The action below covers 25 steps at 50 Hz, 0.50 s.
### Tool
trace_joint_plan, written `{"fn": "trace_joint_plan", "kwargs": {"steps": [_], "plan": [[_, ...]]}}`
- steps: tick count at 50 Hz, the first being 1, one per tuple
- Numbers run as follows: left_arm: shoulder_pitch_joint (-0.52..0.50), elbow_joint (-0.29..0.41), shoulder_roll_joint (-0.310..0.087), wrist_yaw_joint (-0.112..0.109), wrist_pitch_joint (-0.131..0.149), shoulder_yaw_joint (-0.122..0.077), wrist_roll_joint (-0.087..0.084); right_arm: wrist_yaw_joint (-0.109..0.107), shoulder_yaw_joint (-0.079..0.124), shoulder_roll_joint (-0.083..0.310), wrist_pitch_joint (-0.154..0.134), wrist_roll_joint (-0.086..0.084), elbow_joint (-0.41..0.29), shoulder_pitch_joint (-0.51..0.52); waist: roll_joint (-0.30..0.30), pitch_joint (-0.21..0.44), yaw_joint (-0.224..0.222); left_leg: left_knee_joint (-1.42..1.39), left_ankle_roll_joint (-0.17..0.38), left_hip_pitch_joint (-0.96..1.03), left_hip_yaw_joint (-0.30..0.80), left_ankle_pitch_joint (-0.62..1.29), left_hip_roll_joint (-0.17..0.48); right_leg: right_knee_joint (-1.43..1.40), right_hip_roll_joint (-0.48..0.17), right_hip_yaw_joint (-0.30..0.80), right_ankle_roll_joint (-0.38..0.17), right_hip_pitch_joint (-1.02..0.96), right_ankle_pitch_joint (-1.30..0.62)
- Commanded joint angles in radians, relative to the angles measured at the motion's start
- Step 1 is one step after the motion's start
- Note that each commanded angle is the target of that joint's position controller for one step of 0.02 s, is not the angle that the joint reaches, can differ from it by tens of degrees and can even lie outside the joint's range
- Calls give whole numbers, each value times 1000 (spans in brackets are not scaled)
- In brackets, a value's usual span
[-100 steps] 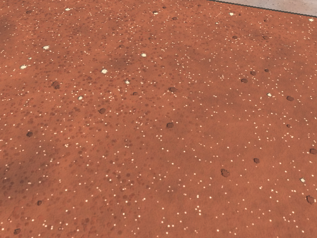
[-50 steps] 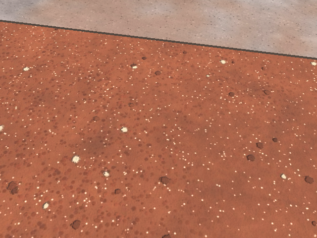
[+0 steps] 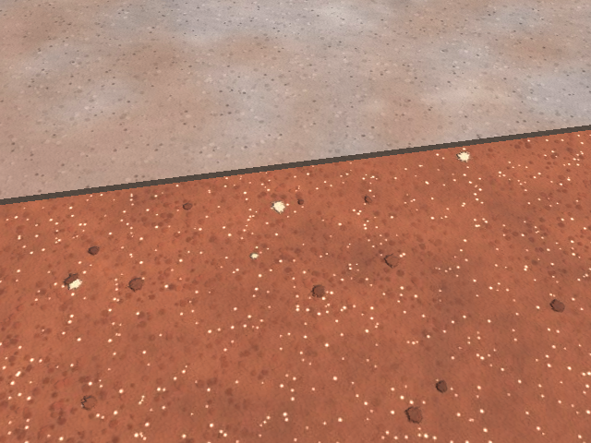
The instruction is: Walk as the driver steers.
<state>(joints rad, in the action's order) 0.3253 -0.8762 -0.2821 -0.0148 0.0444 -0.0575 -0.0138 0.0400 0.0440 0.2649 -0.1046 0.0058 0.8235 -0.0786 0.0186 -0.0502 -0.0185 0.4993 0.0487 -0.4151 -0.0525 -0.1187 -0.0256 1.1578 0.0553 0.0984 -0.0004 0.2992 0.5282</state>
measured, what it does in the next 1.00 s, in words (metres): walks ahead: right foot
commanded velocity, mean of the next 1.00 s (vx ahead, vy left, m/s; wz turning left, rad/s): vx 0.15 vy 0.00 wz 0.00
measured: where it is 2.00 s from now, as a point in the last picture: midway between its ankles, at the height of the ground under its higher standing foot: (281, 345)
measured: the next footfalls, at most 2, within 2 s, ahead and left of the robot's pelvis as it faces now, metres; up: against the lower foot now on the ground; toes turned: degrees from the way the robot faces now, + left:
right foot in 0.28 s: +0.17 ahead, -0.15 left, +0.00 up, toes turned +1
left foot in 1.34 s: +0.49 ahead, +0.11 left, +0.00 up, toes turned +16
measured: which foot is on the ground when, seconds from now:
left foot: down 0.00-0.96, up 0.98-1.00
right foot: up 0.00-0.26, down 0.28-1.00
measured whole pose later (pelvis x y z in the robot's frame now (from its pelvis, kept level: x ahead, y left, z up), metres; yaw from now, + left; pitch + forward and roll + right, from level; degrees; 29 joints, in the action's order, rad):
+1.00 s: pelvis +0.20 -0.05 -0.01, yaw +3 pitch +1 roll +0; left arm 0.24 -1.03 -0.24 0.02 0.12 -0.07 -0.02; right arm 0.00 0.04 0.26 -0.07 -0.03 1.07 -0.32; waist -0.04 0.00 0.00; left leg 0.97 0.02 -0.31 0.08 -0.48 0.01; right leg 0.61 0.03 -0.04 -0.03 0.18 0.44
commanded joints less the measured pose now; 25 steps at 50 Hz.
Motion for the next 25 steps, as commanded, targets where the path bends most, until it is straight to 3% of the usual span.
{"fn": "trace_joint_plan", "kwargs": {"steps": [1,3,4,7,11,13,14,15,16,17,18,21,25], "plan": [[-4,74,-114,-11,-1,-33,8,-9,14,87,3,11,-8,-69,-66,149,15,-157,201,306,270,654,291,10,-123,9,23,212,-70],[39,61,-52,-17,-25,-21,7,-6,4,70,1,20,9,-28,-108,148,-26,-193,202,200,192,694,254,-136,-134,-9,41,102,-106],[37,63,-40,-22,-32,-16,10,-8,8,86,1,23,16,-11,-120,150,-34,-202,203,174,162,719,245,-217,-134,-22,50,73,-127],[-8,65,-43,-26,-45,-9,15,-20,18,132,19,15,38,-1,-128,194,-23,-214,186,162,115,649,230,-400,-129,-49,55,-18,-283],[-85,66,-70,-24,-62,-19,16,-26,10,128,47,9,69,-9,-108,143,-2,-236,156,132,137,230,224,-541,-125,-56,36,-73,-362],[-100,62,-67,-25,-59,-21,29,-26,-2,102,56,-2,81,-10,-91,104,-16,-211,105,104,142,5,185,-690,-115,-66,13,-144,-440],[-114,68,-87,-27,-56,-24,38,-26,-11,77,57,2,95,-45,-58,88,-7,-188,59,91,138,-90,152,-748,-153,-21,-2,-178,-539],[-124,78,-132,-32,-53,-30,36,-26,-15,66,56,18,102,-86,12,89,31,-135,18,66,108,-174,97,-740,-212,30,-27,-212,-668],[-160,65,-162,-32,-55,-37,22,-27,-16,50,58,16,114,-163,126,93,95,-143,-8,87,58,-208,40,-724,-219,43,-65,-169,-564],[-173,62,-104,-22,-54,-30,18,-33,-17,65,66,17,118,-118,106,80,58,-129,-25,155,39,-168,37,-740,-178,21,-51,-98,-428],[-174,55,-76,-17,-49,-22,25,-37,-13,85,74,11,114,-82,77,63,41,-115,-24,161,39,-139,40,-745,-157,6,-30,-80,-417],[-166,26,-82,-12,-28,-21,22,-49,-11,91,92,10,124,-80,59,83,40,-97,-20,183,50,-32,56,-711,-139,-15,-16,-119,-576],[-165,-8,-84,-15,-24,-18,16,-53,-9,97,95,1,142,-69,25,111,32,-74,-24,218,51,68,64,-684,-135,-24,-28,-153,-680]]}}
Velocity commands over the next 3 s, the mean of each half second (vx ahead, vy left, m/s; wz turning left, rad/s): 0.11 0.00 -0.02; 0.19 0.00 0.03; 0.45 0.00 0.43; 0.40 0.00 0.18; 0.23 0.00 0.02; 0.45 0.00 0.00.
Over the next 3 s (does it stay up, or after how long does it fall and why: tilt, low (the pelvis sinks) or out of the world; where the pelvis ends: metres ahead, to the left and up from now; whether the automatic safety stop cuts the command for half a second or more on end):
stays up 1.01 0.17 0.01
